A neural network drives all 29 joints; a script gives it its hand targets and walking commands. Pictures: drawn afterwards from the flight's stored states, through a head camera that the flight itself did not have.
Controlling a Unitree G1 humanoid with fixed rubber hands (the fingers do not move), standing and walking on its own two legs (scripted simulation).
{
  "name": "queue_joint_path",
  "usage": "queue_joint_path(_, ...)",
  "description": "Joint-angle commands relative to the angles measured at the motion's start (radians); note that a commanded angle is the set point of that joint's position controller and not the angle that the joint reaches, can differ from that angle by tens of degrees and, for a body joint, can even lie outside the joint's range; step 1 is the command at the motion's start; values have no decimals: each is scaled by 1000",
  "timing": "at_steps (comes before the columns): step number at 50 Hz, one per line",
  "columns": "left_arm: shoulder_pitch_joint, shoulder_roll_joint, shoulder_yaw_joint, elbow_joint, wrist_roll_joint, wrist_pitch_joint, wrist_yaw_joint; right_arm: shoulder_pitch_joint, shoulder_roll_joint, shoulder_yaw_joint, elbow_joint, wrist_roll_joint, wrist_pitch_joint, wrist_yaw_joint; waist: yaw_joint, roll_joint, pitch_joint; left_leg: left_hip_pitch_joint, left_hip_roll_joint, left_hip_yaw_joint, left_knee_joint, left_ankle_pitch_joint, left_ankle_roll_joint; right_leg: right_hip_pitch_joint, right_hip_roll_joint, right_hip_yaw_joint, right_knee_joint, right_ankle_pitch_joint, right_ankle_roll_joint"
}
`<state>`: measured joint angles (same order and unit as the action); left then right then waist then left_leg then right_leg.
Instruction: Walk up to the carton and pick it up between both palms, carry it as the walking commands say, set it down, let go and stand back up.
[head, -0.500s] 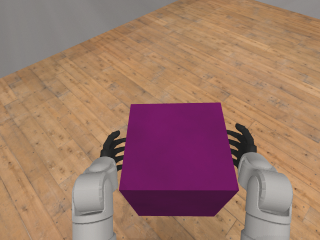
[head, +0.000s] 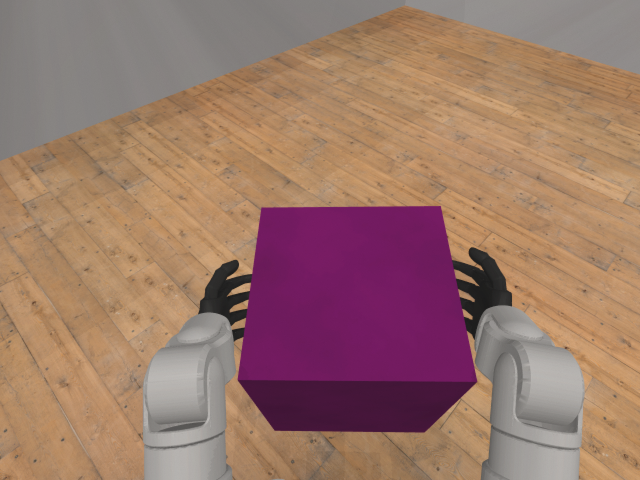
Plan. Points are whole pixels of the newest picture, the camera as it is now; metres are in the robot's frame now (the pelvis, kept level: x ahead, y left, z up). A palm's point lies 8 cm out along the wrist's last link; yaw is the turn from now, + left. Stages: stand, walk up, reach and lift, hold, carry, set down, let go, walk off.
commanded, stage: carry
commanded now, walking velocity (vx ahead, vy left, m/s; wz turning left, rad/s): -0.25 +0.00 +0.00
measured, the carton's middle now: (349, 329) +0.32 +0.00 +0.03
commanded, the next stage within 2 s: none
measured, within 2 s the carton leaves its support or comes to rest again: neither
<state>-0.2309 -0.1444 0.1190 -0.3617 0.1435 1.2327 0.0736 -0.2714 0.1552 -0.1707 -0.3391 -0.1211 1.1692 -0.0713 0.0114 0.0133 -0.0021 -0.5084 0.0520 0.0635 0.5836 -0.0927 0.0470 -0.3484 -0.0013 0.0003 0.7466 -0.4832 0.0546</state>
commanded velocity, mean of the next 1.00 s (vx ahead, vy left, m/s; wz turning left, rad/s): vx -0.25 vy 0.00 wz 0.00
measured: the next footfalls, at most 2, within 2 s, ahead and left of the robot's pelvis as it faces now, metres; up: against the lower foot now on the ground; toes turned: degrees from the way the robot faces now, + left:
right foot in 0.02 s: +0.04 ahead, -0.15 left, +0.00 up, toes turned +0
left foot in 0.34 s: -0.11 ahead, +0.11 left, +0.00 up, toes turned +4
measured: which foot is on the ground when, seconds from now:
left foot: down 0.00-0.04, up 0.06-0.32, down 0.34-0.76, up 0.78-1.00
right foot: up 0.00-0.00, down 0.02-0.34, up 0.36-0.72, down 0.74-1.00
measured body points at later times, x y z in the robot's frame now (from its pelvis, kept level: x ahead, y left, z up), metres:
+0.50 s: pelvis -0.19 +0.02 +0.01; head -0.18 +0.06 +0.46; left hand +0.09 +0.19 +0.07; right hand +0.11 -0.11 +0.10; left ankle -0.15 +0.10 -0.72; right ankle -0.18 -0.14 -0.63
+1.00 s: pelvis -0.35 +0.03 +0.01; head -0.34 +0.02 +0.46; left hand -0.06 +0.18 +0.09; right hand -0.05 -0.13 +0.10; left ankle -0.39 +0.12 -0.68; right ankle -0.30 -0.14 -0.72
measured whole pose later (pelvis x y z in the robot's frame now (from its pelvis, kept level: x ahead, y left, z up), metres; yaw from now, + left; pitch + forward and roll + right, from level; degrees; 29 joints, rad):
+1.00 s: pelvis -0.35 +0.03 +0.01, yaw +1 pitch +5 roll +0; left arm -0.20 -0.14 0.10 -0.32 0.14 1.21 0.07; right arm -0.23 0.14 -0.15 -0.34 -0.12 1.18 -0.09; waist -0.01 0.01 -0.08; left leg -0.47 -0.01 0.05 0.91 -0.40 -0.01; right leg -0.44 -0.08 0.02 0.55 -0.19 0.06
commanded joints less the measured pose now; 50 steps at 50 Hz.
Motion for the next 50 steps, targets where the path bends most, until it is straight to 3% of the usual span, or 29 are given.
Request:
queue_joint_path(1, -474, -872, -695, -17, -420, -31, -234, -325, 900, 755, 43, 382, 46, 260, 8, -155, -286, -57, 15, -82, -14, -386, -70, 167, -260, 328, -466, 35, -152)
queue_joint_path(2, -424, -858, -691, -4, -422, -23, -239, -254, 884, 740, 91, 361, 54, 256, 19, -376, -214, -116, -79, 17, 359, -494, -97, 11, -488, 544, -587, 74, -248)
queue_joint_path(3, -417, -860, -685, 6, -415, -22, -246, -291, 873, 745, 75, 355, 45, 254, 9, -287, -172, -76, -80, -116, 582, -451, -78, -113, -442, 426, -566, 134, -258)
queue_joint_path(4, -425, -846, -656, 9, -390, -20, -248, -345, 896, 769, 60, 383, 47, 255, 7, -277, -195, 18, -91, -127, 684, -398, -65, -186, -372, 355, -578, 6, -221)
queue_joint_path(6, -499, -863, -668, -22, -403, -23, -256, -468, 922, 791, 9, 416, 36, 253, -7, -140, -156, 75, -120, -76, 736, -304, -74, -252, -249, 178, -541, 70, -156)
queue_joint_path(7, -482, -876, -673, -23, -411, -21, -255, -460, 918, 800, -16, 424, 33, 252, -10, -131, -197, 58, -105, -65, 703, -296, -75, -193, -243, 138, -506, 132, -148)
queue_joint_path(9, -510, -861, -651, -14, -416, -21, -257, -518, 886, 800, -55, 432, 37, 235, -8, -255, -255, 14, -85, -42, 508, -345, -75, -10, -238, 129, -433, 325, -156)
queue_joint_path(11, -383, -855, -607, 75, -372, -10, -246, -461, 880, 799, -7, 434, 56, 227, -3, -324, -304, 22, -78, -13, 262, -442, -79, 175, -230, 155, -358, 734, -172)
queue_joint_path(13, -362, -835, -631, 57, -372, -13, -234, -341, 860, 773, 51, 412, 64, 226, -12, -289, -370, 58, -67, -19, 4, -414, -68, 273, -262, 159, -289, 934, -171)
queue_joint_path(15, -377, -828, -657, 21, -379, -24, -230, -333, 858, 777, 55, 412, 52, 239, -20, -169, -435, 266, 2, -78, -219, -204, -52, 165, -220, 126, -227, 733, -110)
queue_joint_path(16, -386, -849, -659, 36, -373, -22, -225, -349, 882, 766, 65, 413, 48, 246, -13, 32, -416, 364, 92, -199, -220, 25, -15, 15, -152, 75, -168, 415, -62)
queue_joint_path(17, -453, -857, -683, -24, -379, -34, -219, -338, 899, 757, 74, 417, 41, 256, -21, 306, -412, 456, 304, -435, -190, 406, 70, -243, -58, -13, 7, 15, -8)
queue_joint_path(18, -446, -871, -686, -28, -385, -40, -219, -350, 931, 776, 24, 436, 35, 262, -20, 274, -360, 366, 405, -429, -162, 657, 160, -269, -36, 4, 249, -149, 5)
queue_joint_path(20, -454, -891, -712, -68, -428, -58, -229, -359, 925, 782, -40, 428, 17, 266, -30, 55, -314, 206, 351, -346, -218, 306, 191, -222, -2, 59, 518, -75, -19)
queue_joint_path(22, -527, -916, -730, -94, -458, -71, -230, -431, 920, 770, -55, 439, 15, 255, -17, 58, -238, 121, 226, -224, -247, -70, 117, -221, -19, 31, 574, 57, -6)
queue_joint_path(23, -579, -910, -753, -141, -478, -69, -225, -422, 901, 762, -74, 438, 12, 255, -18, 131, -250, 131, 215, -229, -260, -149, 95, -240, -7, 22, 560, 80, -10)
queue_joint_path(27, -549, -881, -743, -69, -445, -30, -206, -322, 882, 686, 61, 397, 51, 256, -6, 220, -267, 273, 194, -260, -229, 30, 71, -211, 6, -39, 335, -19, 4)
queue_joint_path(30, -489, -845, -729, -64, -433, -26, -205, -308, 866, 705, 55, 397, 49, 258, -16, 218, -326, 330, 248, -323, -231, 103, 106, -140, 13, -59, 131, -82, -14)
queue_joint_path(33, -509, -885, -748, -83, -455, -23, -210, -317, 893, 714, 25, 400, 47, 259, -18, 307, -356, 304, 250, -290, -229, 83, 90, -40, 16, -93, -27, -22, -22)
queue_joint_path(35, -497, -905, -737, -61, -456, -28, -220, -344, 886, 739, -9, 395, 42, 254, -7, 219, -369, 238, 223, -292, -224, 86, 47, 91, 20, -69, -254, 90, -45)
queue_joint_path(36, -470, -915, -731, -32, -455, -31, -225, -362, 895, 761, -21, 402, 42, 250, -9, 105, -361, 192, 179, -237, -198, 14, 3, 126, -16, -5, -318, 130, -51)
queue_joint_path(37, -496, -899, -735, -73, -461, -43, -228, -306, 901, 759, 13, 394, 36, 254, -6, 8, -399, 102, 105, -181, -108, -89, -39, 182, -128, 157, -384, 112, -94)
queue_joint_path(38, -487, -897, -722, -69, -457, -41, -231, -356, 912, 779, -40, 412, 33, 250, -2, -282, -334, -46, -13, -47, 95, -309, -86, 172, -349, 411, -483, 224, -174)
queue_joint_path(39, -469, -920, -729, -75, -457, -44, -239, -392, 901, 776, -66, 400, 28, 245, 6, -340, -291, -47, -70, -11, 408, -464, -88, 70, -452, 401, -467, 481, -249)
queue_joint_path(40, -432, -902, -695, -36, -429, -34, -249, -402, 909, 801, -66, 405, 31, 242, 13, -310, -257, -40, -89, -101, 604, -461, -63, -65, -456, 405, -498, 466, -276)
queue_joint_path(42, -489, -892, -695, -95, -432, -38, -252, -515, 930, 822, -118, 448, 22, 234, -2, -183, -243, -30, -81, -118, 619, -332, -58, -42, -290, 208, -442, 336, -181)
queue_joint_path(43, -482, -894, -709, -100, -436, -38, -251, -495, 925, 833, -131, 443, 17, 233, -8, -152, -225, -11, -85, -91, 634, -312, -59, -70, -267, 155, -416, 427, -161)
queue_joint_path(48, -329, -842, -627, 2, -396, -8, -234, -328, 871, 795, -16, 416, 62, 202, -4, -339, -372, 1, -84, -11, 156, -447, -72, 322, -228, 159, -254, 1161, -166)
queue_joint_path(50, -369, -825, -653, -31, -397, -21, -228, -294, 870, 788, 24, 419, 62, 216, -15, -289, -408, 94, -55, -9, -124, -259, -80, 330, -248, 120, -196, 1222, -144)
